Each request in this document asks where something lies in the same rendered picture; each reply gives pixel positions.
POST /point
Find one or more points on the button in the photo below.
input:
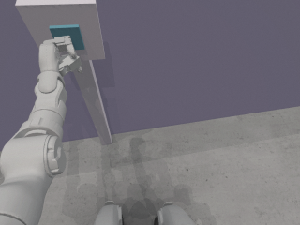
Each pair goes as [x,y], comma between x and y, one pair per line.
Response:
[72,30]

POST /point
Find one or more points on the robot right shin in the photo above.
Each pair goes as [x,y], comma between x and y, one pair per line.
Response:
[167,203]

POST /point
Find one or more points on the left robot upper arm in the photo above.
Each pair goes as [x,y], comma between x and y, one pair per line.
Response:
[29,165]

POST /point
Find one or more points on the left robot hand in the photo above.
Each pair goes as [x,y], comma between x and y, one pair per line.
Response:
[49,58]

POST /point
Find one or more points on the robot left forearm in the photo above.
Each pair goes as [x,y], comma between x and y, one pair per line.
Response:
[49,112]

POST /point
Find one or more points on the left robot thigh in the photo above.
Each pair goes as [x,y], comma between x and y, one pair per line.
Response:
[109,215]

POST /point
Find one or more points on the panel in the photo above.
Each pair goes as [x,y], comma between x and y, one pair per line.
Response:
[39,15]

